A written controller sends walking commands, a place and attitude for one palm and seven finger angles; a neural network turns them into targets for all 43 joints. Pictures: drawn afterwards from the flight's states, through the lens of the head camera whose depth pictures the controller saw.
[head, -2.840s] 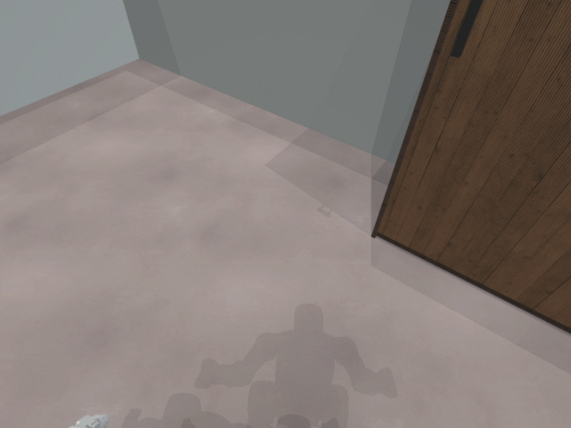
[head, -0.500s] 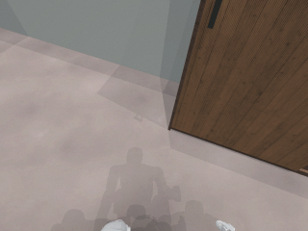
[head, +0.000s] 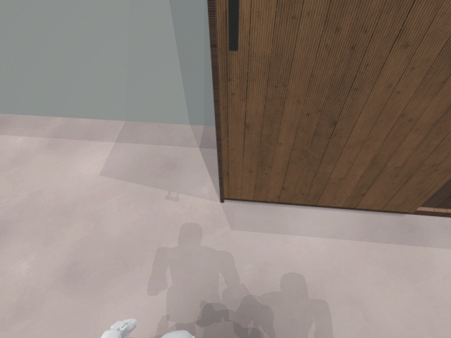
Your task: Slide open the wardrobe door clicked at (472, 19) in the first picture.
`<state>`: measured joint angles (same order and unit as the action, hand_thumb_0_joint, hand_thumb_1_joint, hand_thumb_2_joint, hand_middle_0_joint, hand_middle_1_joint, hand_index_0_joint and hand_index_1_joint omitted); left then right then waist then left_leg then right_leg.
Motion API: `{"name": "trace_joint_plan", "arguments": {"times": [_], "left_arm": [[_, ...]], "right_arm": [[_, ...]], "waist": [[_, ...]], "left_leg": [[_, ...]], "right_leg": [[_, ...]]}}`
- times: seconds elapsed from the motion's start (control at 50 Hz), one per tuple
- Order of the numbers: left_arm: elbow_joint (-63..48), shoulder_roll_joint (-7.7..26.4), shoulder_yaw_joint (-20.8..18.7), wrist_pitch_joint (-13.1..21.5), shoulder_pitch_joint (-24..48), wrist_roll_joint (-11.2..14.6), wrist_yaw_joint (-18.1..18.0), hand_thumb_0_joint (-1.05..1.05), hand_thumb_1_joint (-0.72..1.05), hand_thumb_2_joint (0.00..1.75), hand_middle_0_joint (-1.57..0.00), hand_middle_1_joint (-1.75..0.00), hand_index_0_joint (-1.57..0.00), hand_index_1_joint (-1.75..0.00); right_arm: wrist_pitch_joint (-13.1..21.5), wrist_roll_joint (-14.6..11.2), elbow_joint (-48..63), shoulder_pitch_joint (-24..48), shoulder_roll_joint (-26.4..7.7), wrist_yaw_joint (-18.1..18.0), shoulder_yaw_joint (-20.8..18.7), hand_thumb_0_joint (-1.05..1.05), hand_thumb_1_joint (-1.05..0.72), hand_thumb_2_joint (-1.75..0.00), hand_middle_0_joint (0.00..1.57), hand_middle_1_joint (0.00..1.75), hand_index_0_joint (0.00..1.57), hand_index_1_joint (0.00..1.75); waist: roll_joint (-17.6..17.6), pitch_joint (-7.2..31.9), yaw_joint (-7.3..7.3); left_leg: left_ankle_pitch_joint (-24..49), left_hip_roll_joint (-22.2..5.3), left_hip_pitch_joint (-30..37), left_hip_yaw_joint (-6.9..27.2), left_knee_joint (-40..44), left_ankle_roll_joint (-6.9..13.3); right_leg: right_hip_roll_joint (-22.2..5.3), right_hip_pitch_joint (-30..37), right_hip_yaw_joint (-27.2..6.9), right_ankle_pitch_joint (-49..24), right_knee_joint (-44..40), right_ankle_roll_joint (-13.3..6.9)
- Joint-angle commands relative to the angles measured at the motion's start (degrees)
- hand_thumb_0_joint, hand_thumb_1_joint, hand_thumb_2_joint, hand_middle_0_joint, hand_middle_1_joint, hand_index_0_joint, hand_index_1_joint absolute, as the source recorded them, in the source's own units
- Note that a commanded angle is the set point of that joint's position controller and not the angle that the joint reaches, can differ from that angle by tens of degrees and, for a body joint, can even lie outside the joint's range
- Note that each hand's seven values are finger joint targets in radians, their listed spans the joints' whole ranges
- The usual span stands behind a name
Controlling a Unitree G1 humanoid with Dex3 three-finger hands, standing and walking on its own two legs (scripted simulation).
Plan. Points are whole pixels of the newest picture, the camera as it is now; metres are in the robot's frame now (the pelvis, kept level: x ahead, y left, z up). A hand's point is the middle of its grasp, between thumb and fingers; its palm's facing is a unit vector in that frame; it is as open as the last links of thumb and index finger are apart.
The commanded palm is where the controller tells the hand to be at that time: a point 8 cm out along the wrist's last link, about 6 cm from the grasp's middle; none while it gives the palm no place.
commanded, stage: take the last steps up to it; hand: left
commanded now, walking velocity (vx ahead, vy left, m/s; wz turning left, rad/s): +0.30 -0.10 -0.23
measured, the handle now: (234, 12) +0.78 -0.01 +0.19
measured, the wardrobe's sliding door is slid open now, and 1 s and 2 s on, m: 0.00 0.00 0.00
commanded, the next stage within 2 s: come to a stop and stand still in 0.78 s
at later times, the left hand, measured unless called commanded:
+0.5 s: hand (142, 318) +0.19 +0.19 -0.17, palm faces -0.14 -0.98 -0.12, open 7.4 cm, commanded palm none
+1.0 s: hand (187, 256) +0.32 +0.11 -0.18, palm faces -0.06 -0.98 -0.17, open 7.3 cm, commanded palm none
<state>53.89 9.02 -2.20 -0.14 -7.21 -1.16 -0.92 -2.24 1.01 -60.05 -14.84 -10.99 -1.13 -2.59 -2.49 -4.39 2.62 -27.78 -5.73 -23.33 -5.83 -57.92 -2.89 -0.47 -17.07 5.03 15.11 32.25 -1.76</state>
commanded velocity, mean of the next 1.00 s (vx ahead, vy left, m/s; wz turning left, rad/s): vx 0.17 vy -0.07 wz -0.08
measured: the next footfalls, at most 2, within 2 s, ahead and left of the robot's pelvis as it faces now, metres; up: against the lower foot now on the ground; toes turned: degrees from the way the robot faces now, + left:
left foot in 0.18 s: +0.06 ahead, +0.14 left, +0.00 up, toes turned +6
right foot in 0.64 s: +0.27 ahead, -0.16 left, +0.00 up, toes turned -16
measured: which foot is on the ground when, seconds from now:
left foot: up 0.00-0.16, down 0.18-0.64, up 0.66-0.96, down 0.98-1.00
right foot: down 0.00-0.18, up 0.20-0.62, down 0.64-1.00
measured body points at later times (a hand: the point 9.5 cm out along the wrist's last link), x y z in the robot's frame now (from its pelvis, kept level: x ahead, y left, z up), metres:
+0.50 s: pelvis +0.11 +0.01 +0.01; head +0.15 +0.04 +0.46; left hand +0.19 +0.24 -0.16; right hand -0.01 -0.19 -0.12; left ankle +0.02 +0.13 -0.73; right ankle +0.15 -0.15 -0.67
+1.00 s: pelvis +0.27 -0.06 +0.00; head +0.29 -0.05 +0.45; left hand +0.33 +0.16 -0.17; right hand +0.33 -0.31 -0.14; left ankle +0.34 +0.03 -0.73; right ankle +0.23 -0.15 -0.73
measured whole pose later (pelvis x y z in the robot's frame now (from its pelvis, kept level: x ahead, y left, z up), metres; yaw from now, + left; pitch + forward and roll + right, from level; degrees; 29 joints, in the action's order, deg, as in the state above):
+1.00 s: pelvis +0.27 -0.06 +0.00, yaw -6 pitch -1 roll -3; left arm 62.7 9.5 -2.0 2.0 -13.5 -0.7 -1.5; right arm 2.0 1.1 -58.8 -8.9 -10.5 -1.1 -2.2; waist -1.0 -2.0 -0.1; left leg -11.4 -5.8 -20.5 -6.8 -34.5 -0.3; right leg 1.5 -8.6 10.9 18.7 28.4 -2.2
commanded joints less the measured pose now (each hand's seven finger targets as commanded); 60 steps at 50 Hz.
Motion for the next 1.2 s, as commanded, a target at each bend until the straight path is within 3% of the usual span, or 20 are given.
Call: {"name": "trace_joint_plan", "arguments": {"times": [0.0, 0.06, 0.12, 0.14, 0.16, 0.18, 0.24, 0.3, 0.5, 0.54, 0.58, 0.6, 0.62, 0.64, 0.7, 0.76, 0.92, 0.98, 1.02, 1.18], "left_arm": [[-1.8, 10.9, -2.9, 0.3, -3.0, -0.4, -0.6, 0.00, 0.90, 0.90, -0.20, -0.30, -0.20, -0.30], [-0.7, 11.6, -3.6, 0.4, -4.0, -0.6, 0.2, 0.00, 0.90, 0.90, -0.20, -0.30, -0.20, -0.30], [-0.6, 8.9, -3.2, 0.0, -2.6, 0.4, 1.0, 0.00, 0.90, 0.90, -0.20, -0.30, -0.20, -0.30], [-1.7, 5.2, -2.4, -0.3, -2.5, 0.5, 1.6, 0.00, 0.90, 0.90, -0.20, -0.30, -0.20, -0.30], [-4.1, 3.7, -2.2, -0.2, 0.4, 0.0, 2.1, 0.00, 0.90, 0.90, -0.20, -0.30, -0.20, -0.30], [-4.9, 6.3, -2.9, -0.5, 4.6, -1.1, 2.3, 0.00, 0.90, 0.90, -0.20, -0.30, -0.20, -0.30], [-0.8, 5.7, -3.3, 0.0, -1.1, -1.1, 3.7, 0.00, 0.90, 0.90, -0.20, -0.30, -0.20, -0.30], [0.9, 4.0, -2.5, -0.6, -3.3, -0.8, 3.6, 0.00, 0.90, 0.90, -0.20, -0.30, -0.20, -0.30], [0.0, 2.0, -1.0, 0.4, 6.1, -0.3, 3.8, 0.00, 0.90, 0.90, -0.20, -0.30, -0.20, -0.30], [0.8, 3.0, -1.2, 1.2, 4.8, -0.3, 3.5, 0.00, 0.90, 0.90, -0.20, -0.30, -0.20, -0.30], [5.2, 4.8, -2.0, 2.3, -8.1, -0.3, 2.9, 0.00, 0.90, 0.90, -0.20, -0.30, -0.20, -0.30], [7.9, 8.7, -3.2, 3.0, -16.2, -0.5, 2.3, 0.00, 0.90, 0.90, -0.20, -0.30, -0.20, -0.30], [9.4, 15.2, -4.9, 3.4, -23.2, -0.5, 1.2, 0.00, 0.90, 0.90, -0.20, -0.30, -0.20, -0.30], [10.0, 16.4, -5.0, 3.3, -24.4, 0.7, 0.6, 0.00, 0.90, 0.90, -0.20, -0.30, -0.20, -0.30], [7.0, 8.1, -2.5, 3.1, -10.6, 0.3, -0.3, 0.00, 0.90, 0.90, -0.20, -0.30, -0.20, -0.30], [5.5, 4.2, -1.4, 4.0, -6.2, -0.4, -0.8, 0.00, 0.90, 0.90, -0.20, -0.30, -0.20, -0.30], [6.0, 5.6, -0.5, 2.9, -6.5, 0.4, -0.7, 0.00, 0.90, 0.90, -0.20, -0.30, -0.20, -0.30], [6.6, 3.7, 0.2, 1.6, -11.3, 0.7, -1.4, 0.00, 0.90, 0.90, -0.20, -0.30, -0.20, -0.30], [6.5, 5.0, 0.2, 0.3, -13.0, 0.9, -1.8, 0.00, 0.90, 0.90, -0.20, -0.30, -0.20, -0.30], [2.5, 4.3, -2.1, -1.6, -10.7, 0.3, -1.4, 0.00, 0.90, 0.90, -0.20, -0.30, -0.20, -0.30]], "right_arm": [[1.1, 0.4, 4.1, -2.3, -3.0, 0.1, -0.6, 0.00, -0.90, -0.90, 0.20, 0.30, 0.20, 0.30], [2.4, 0.5, 4.7, -2.6, -2.4, 0.5, -0.6, 0.00, -0.90, -0.90, 0.20, 0.30, 0.20, 0.30], [3.9, 0.6, 2.0, -11.1, -3.0, -0.2, -0.6, 0.00, -0.90, -0.90, 0.20, 0.30, 0.20, 0.30], [4.2, 1.1, 1.1, -15.3, -7.9, -0.4, -1.6, 0.00, -0.90, -0.90, 0.20, 0.30, 0.20, 0.30], [4.2, 1.6, 1.4, -17.5, -12.8, -1.0, -2.5, 0.00, -0.90, -0.90, 0.20, 0.30, 0.20, 0.30], [4.6, 1.7, 0.7, -16.8, -12.5, -1.4, -2.5, 0.00, -0.90, -0.90, 0.20, 0.30, 0.20, 0.30], [5.9, 1.0, 2.3, -8.6, -6.3, -1.3, -0.6, 0.00, -0.90, -0.90, 0.20, 0.30, 0.20, 0.30], [6.5, 0.7, 0.7, -11.3, -5.5, -1.4, -0.5, 0.00, -0.90, -0.90, 0.20, 0.30, 0.20, 0.30], [5.9, 1.2, -3.7, -17.3, -5.7, -1.1, -1.2, 0.00, -0.90, -0.90, 0.20, 0.30, 0.20, 0.30], [5.7, 1.1, -4.1, -17.0, -5.9, -0.9, -1.6, 0.00, -0.90, -0.90, 0.20, 0.30, 0.20, 0.30], [5.6, 0.3, -4.2, -14.4, -6.5, -0.7, -1.7, 0.00, -0.90, -0.90, 0.20, 0.30, 0.20, 0.30], [5.7, -0.3, -3.9, -14.3, -5.1, -0.1, -1.6, 0.00, -0.90, -0.90, 0.20, 0.30, 0.20, 0.30], [5.9, -1.2, -2.0, -15.4, -0.1, 0.0, -0.4, 0.00, -0.90, -0.90, 0.20, 0.30, 0.20, 0.30], [5.2, -1.4, 0.0, -11.2, -1.5, -0.3, -0.3, 0.00, -0.90, -0.90, 0.20, 0.30, 0.20, 0.30], [4.6, 0.0, 0.3, -5.3, 0.0, 0.1, -0.9, 0.00, -0.90, -0.90, 0.20, 0.30, 0.20, 0.30], [3.0, 0.4, -0.9, -10.3, 2.7, 0.3, -0.4, 0.00, -0.90, -0.90, 0.20, 0.30, 0.20, 0.30], [3.5, 0.1, 0.5, -3.3, 1.5, 0.3, 1.3, 0.00, -0.90, -0.90, 0.20, 0.30, 0.20, 0.30], [4.0, -0.1, 0.1, -3.4, -4.3, -0.3, 0.6, 0.00, -0.90, -0.90, 0.20, 0.30, 0.20, 0.30], [3.3, -0.8, 0.8, -0.2, -6.2, -1.4, 0.2, 0.00, -0.90, -0.90, 0.20, 0.30, 0.20, 0.30], [1.1, 0.3, 4.6, 4.5, -9.7, -1.7, -3.0, 0.00, -0.90, -0.90, 0.20, 0.30, 0.20, 0.30]], "waist": [[10.4, 6.5, -1.87], [10.9, 5.7, -2.34], [4.2, 5.5, 1.39], [-11.3, 4.2, 3.11], [-17.1, -0.3, 4.19], [-12.8, -3.4, 4.71], [-4.8, -3.4, -0.75], [-4.8, -1.5, -0.82], [-8.6, -2.8, 2.17], [-8.4, -1.8, 1.46], [-6.1, 5.3, -4.79], [-0.9, 10.6, -8.30], [16.0, 18.0, -10.22], [15.2, 19.3, -10.44], [4.4, 4.7, -4.85], [7.3, 3.7, 0.16], [7.8, 3.2, -0.80], [-4.4, 6.1, -2.14], [-13.4, 5.8, -2.73], [-3.5, 11.4, -2.01]], "left_leg": [[2.5, -0.5, -2.0, 1.3, 2.5, -1.0], [1.4, 0.6, 2.0, -0.6, 13.6, -0.1], [9.6, 0.5, 20.2, -1.8, 33.1, 0.5], [-2.8, -10.8, 23.6, 15.0, 42.2, 3.8], [-11.1, -23.1, 21.0, 30.9, 50.3, 9.6], [-10.5, -24.8, 17.5, 33.9, 52.7, 11.0], [6.5, -16.3, 15.8, 16.0, 49.3, 7.9], [21.2, -12.8, 18.8, 6.2, 46.8, 7.5], [35.9, -13.1, 24.3, -0.9, 43.1, 8.2], [43.0, -13.3, 22.7, -1.0, 39.0, 7.8], [49.0, -10.5, 19.9, -4.7, 26.6, 5.3], [40.8, -9.0, 8.2, -5.6, 15.3, 3.4], [-0.1, -0.3, -7.8, -7.1, -4.6, 1.0], [-8.3, 0.9, -9.4, 0.8, -15.1, 2.2], [3.2, -4.4, -10.7, 4.7, -16.0, 2.7], [5.0, -4.3, -2.8, 2.6, -4.3, 1.4], [17.8, -0.1, 8.0, 0.2, 25.0, 0.8], [54.8, -7.9, 19.2, 6.1, 30.8, 4.9], [64.4, -12.3, 17.6, 10.3, 34.3, 9.6], [61.2, -15.8, 23.0, 8.8, 33.5, 14.9]], "right_leg": [[-13.7, 5.5, -12.7, -14.2, -14.5, -8.4], [-12.7, 4.2, -14.4, 0.7, -15.4, -8.6], [-6.7, -7.3, -10.4, 12.5, -6.9, -4.0], [-0.4, -16.2, -4.7, 15.6, 7.5, -0.6], [1.8, -24.7, -1.3, 18.7, 19.6, 1.2], [-1.2, -27.1, -6.4, 15.2, 28.5, 1.2], [-4.0, -23.6, -6.2, 1.9, 33.7, 2.3], [-3.8, -22.0, -4.3, -2.2, 32.8, 3.4], [-3.8, -17.5, 2.4, -1.5, 8.2, 1.9], [-1.7, -10.1, 4.1, 0.4, 2.8, 0.4], [1.3, 7.3, 6.5, -6.3, -4.5, -1.0], [-4.0, 23.9, 0.4, -8.2, -3.9, -3.5], [-22.0, 37.6, -22.6, -13.5, -7.4, -9.9], [-25.8, 32.4, -29.0, -15.3, -13.3, -13.3], [-19.9, 11.7, -14.9, -11.6, -16.1, -10.4], [-16.5, 1.6, -5.2, -18.7, -17.4, -8.4], [-11.5, 5.0, -2.1, -26.1, -11.9, -6.0], [-6.3, 2.6, -0.7, -13.4, -6.5, 1.1], [-4.4, 3.9, 0.6, 0.3, -1.3, 3.2], [-2.1, -8.3, -5.1, 16.4, 23.6, 3.3]]}}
